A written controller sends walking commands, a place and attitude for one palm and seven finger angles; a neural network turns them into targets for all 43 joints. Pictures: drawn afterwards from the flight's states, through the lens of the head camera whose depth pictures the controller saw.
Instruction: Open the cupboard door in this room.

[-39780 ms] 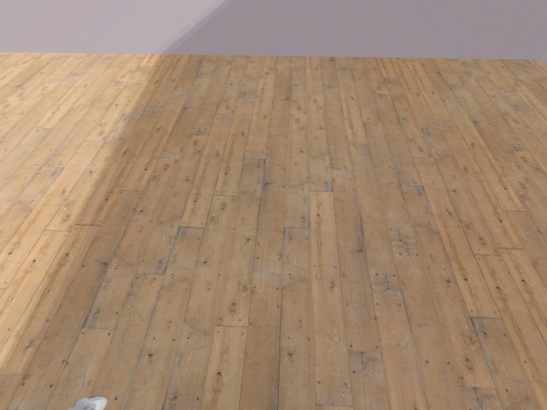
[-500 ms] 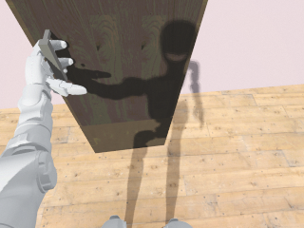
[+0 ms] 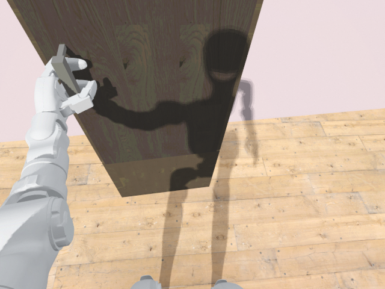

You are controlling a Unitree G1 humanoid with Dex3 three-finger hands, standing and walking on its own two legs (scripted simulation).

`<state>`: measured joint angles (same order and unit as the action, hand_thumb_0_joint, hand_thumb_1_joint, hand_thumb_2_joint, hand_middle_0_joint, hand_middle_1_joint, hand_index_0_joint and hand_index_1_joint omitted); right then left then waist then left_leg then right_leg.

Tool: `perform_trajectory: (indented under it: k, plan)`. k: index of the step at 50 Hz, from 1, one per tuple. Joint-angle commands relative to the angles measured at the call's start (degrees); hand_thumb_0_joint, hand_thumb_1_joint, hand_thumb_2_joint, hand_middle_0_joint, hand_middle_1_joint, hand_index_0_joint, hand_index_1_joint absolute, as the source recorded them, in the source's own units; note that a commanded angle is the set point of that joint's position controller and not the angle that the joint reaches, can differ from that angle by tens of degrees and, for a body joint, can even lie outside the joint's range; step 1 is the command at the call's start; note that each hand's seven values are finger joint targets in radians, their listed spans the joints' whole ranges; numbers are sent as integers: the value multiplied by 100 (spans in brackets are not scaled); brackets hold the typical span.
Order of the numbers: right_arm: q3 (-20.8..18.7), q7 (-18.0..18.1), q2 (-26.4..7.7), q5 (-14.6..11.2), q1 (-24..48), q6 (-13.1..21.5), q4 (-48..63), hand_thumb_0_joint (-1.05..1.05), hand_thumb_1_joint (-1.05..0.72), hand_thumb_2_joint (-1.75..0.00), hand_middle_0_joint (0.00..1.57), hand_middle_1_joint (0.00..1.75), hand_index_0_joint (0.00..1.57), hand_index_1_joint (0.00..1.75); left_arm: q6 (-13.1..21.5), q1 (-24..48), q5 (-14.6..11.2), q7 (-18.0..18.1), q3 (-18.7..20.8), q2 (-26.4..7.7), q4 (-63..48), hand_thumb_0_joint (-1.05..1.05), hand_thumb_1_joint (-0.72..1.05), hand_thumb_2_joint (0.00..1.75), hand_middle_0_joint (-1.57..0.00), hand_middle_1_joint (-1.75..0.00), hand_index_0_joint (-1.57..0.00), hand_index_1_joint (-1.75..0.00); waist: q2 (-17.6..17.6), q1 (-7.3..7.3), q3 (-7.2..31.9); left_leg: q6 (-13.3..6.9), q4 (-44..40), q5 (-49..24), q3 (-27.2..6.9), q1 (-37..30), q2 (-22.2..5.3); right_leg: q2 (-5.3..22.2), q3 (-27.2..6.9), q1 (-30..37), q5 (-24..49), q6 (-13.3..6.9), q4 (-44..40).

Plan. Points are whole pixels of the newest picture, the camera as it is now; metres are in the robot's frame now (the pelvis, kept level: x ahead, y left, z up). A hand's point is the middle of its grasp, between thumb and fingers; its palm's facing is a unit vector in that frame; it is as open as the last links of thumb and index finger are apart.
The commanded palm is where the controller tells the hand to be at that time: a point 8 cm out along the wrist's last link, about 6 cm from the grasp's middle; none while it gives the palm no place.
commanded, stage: close the thumb around the handle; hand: left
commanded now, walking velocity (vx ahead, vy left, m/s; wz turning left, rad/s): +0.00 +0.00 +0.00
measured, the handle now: (72, 79) +0.53 +0.23 +0.11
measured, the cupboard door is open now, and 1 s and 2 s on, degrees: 1 28 39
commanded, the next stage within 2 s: pull the door open along its arc in 0.16 s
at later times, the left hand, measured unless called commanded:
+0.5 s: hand (84, 103) +0.46 +0.20 +0.11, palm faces +0.09 -1.00 +0.01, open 5.4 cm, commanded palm +0.41 +0.24 +0.11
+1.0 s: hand (120, 160) +0.33 +0.11 +0.11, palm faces +0.44 -0.90 +0.03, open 5.4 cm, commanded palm +0.27 +0.14 +0.11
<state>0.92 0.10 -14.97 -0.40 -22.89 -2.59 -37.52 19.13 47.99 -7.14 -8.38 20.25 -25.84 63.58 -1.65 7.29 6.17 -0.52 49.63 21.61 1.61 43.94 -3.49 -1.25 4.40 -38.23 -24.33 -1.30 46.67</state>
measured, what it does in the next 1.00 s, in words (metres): stands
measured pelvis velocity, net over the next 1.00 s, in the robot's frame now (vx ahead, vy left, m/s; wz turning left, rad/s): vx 0.00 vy -0.01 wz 0.03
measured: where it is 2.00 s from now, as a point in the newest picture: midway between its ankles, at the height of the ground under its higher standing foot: outside the picture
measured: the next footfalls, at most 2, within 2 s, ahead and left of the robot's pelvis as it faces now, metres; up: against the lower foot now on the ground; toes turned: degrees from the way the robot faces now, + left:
none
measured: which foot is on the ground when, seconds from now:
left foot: down 0.00-1.00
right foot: down 0.00-1.00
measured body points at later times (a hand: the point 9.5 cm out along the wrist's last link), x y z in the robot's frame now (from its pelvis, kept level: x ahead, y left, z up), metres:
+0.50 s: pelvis +0.00 +0.00 +0.00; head +0.07 +0.01 +0.45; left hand +0.45 +0.25 +0.11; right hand +0.03 -0.26 -0.11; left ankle +0.02 +0.11 -0.70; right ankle -0.02 -0.11 -0.70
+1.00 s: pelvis +0.00 -0.01 +0.02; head +0.01 -0.02 +0.47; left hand +0.30 +0.16 +0.11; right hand +0.19 -0.22 -0.08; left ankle +0.02 +0.11 -0.70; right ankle -0.02 -0.11 -0.70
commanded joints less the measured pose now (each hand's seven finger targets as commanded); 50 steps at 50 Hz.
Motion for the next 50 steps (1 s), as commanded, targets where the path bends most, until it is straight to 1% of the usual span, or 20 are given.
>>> perform_trajectory:
  k: [1, 8, 10, 13, 14, 16, 18, 22, 32, 33, 34, 36, 38, 40, 41, 42, 43, 45, 46, 50]
  plan:
    - [-357, 101, -989, 9, -664, 111, 348, 0, -90, -90, 20, 30, 20, 30, 528, 2733, -60, -111, 124, -1189, -1433, 0, 90, 90, -40, -135, -40, -135, -398, 95, 2329, -170, -353, -2051, -348, -2276, 233, -232, -273, 434, 2277, 45, -540]
    - [-343, 113, -964, -12, -591, 116, 364, 0, -90, -90, 20, 30, 20, 30, 513, 2592, -64, -138, 95, -1148, -1402, 0, 90, 90, -40, -135, -40, -135, -516, 77, 2247, -154, -383, -2053, -326, -2295, 239, -219, -278, 413, 2296, 50, -563]
    - [-347, 134, -994, -15, -598, 115, 342, 0, -90, -90, 20, 30, 20, 30, 513, 2700, -66, -135, 226, -1354, -1384, 0, 90, 90, -40, -135, -40, -135, -289, 107, 2206, -173, -405, -1868, -319, -2138, 235, -213, -304, 493, 2218, 73, -588]
    - [-318, 141, -961, -17, -569, 115, 366, 0, -90, -90, 20, 30, 20, 30, 525, 2726, -51, -163, 105, -1229, -1386, 0, 90, 90, -40, -135, -40, -135, -514, 97, 2205, -156, -413, -1931, -330, -2208, 239, -205, -287, 445, 2226, 54, -557]
    - [-339, 154, -995, -19, -581, 108, 354, 0, -90, -90, 20, 30, 20, 30, 526, 2628, -42, -154, 347, -1520, -1339, 0, 90, 90, -40, -135, -40, -135, -544, 39, 2237, -155, -392, -1956, -319, -2224, 228, -207, -305, 450, 2230, 49, -555]
    - [-332, 144, -986, -1, -573, 102, 436, 0, -90, -90, 20, 30, 20, 30, 543, 2367, -68, -182, 348, -1468, -1465, 0, 90, 90, -40, -135, -40, -135, -493, -40, 2438, -166, -380, -2129, -300, -2255, 253, -213, -314, 645, 2416, 41, -518]
    - [-337, 126, -957, -29, -503, 99, 517, 0, -90, -90, 20, 30, 20, 30, 515, 1983, -153, -224, 295, -1266, -1503, 0, 90, 90, -40, -135, -40, -135, -350, -98, 2383, -165, -413, -2184, -257, -2220, 253, -219, -294, 749, 2535, 54, -541]
    - [-361, 100, -931, -76, -346, 78, 696, 0, -90, -90, 20, 30, 20, 30, 457, 1239, -261, -247, 256, -1125, -2114, 0, 90, 90, -40, -135, -40, -135, -467, -275, 2462, -159, -492, -2315, -198, -2309, 259, -213, -292, 989, 2711, 38, -546]
    - [-350, 55, -760, -203, 299, 248, 1115, 0, -90, -90, 20, 30, 20, 30, -46, -1221, -554, -8, -290, -80, -4012, 0, 90, 90, -40, -135, -40, -135, -121, -567, 1721, -174, -861, -2084, -37, -2229, 289, -160, -234, 1485, 2807, 45, -795]
    - [-335, 57, -610, -175, 529, 311, 1129, 0, -90, -90, 20, 30, 20, 30, -156, -1014, -854, 699, 298, 116, -4396, 0, 90, 90, -40, -135, -40, -135, 78, -921, 1605, -125, -940, -1951, -35, -2016, 312, -158, -146, 1547, 2548, 61, -869]
    - [-323, 26, -576, -141, 646, 388, 1129, 0, -90, -90, 20, 30, 20, 30, -282, -1221, -759, 1184, -46, 633, -4573, 0, 90, 90, -40, -135, -40, -135, 14, -817, 1499, -95, -985, -1799, -22, -2089, 324, -161, -120, 1488, 2336, 73, -897]
    - [-332, -45, -567, -32, 686, 478, 1089, 0, -90, -90, 20, 30, 20, 30, -392, -1705, -382, 1938, -275, 907, -4998, 0, 90, 90, -40, -135, -40, -135, 194, -805, 1503, -88, -963, -1929, -63, -2171, 295, -139, -81, 1504, 2285, 66, -849]
    - [-327, -124, -508, 78, 818, 477, 1094, 0, -90, -90, 20, 30, 20, 30, -504, -1856, 93, 2562, -773, 1336, -5495, 0, 90, 90, -40, -135, -40, -135, -38, -763, 1630, -72, -967, -2060, -56, -2341, 281, -87, -85, 1484, 2338, 52, -770]
    - [-337, -172, -453, 146, 935, 438, 1136, 0, -90, -90, 20, 30, 20, 30, -638, -2155, 413, 2962, -1215, 1754, -5871, 0, 90, 90, -40, -135, -40, -135, -39, -768, 1595, -50, -984, -2073, -79, -2453, 254, -57, -61, 1505, 2271, 24, -774]
    - [-339, -160, -464, 170, 970, 403, 1139, 0, -90, -90, 20, 30, 20, 30, -703, -2164, 561, 3098, -1508, 1930, -6005, 0, 90, 90, -40, -135, -40, -135, 254, -653, 1523, -66, -990, -1998, -116, -2473, 229, -51, -71, 1512, 2213, 34, -824]
    - [-345, -147, -434, 173, 1100, 370, 1188, 0, -90, -90, 20, 30, 20, 30, -785, -2274, 601, 3218, -1670, 2121, -6188, 0, 90, 90, -40, -135, -40, -135, 167, -685, 1480, -54, -1022, -1890, -102, -2503, 227, -29, -89, 1529, 2143, 30, -862]
    - [-322, -126, -412, 185, 1184, 345, 1206, 0, -90, -90, 20, 30, 20, 30, -845, -2206, 672, 3289, -1939, 2322, -6386, 0, 90, 90, -40, -135, -40, -135, 132, -624, 1413, -48, -1053, -1831, -126, -2582, 225, -17, -83, 1508, 2075, 17, -891]
    - [-292, -67, -358, 212, 1364, 306, 1247, 0, -90, -90, 20, 30, 20, 30, -991, -2407, 686, 3466, -2220, 2685, -6578, 0, 90, 90, -40, -135, -40, -135, 273, -631, 1255, -39, -1102, -1634, -130, -2598, 238, 11, -79, 1561, 1895, 19, -1008]
    - [-282, -25, -344, 234, 1410, 293, 1250, 0, -90, -90, 20, 30, 20, 30, -1041, -2419, 735, 3568, -2367, 2789, -6672, 0, 90, 90, -40, -135, -40, -135, 530, -572, 1162, -61, -1106, -1543, -161, -2611, 232, 19, -92, 1565, 1819, 40, -1093]
    - [-233, -10, -194, 287, 1678, 218, 1321, 0, -90, -90, 20, 30, 20, 30, -1245, -3013, 1015, 3953, -2961, 3348, -7153, 0, 90, 90, -40, -135, -40, -135, 304, -657, 1018, -31, -1169, -1524, -196, -2714, 257, 75, -73, 1639, 1730, -9, -1130]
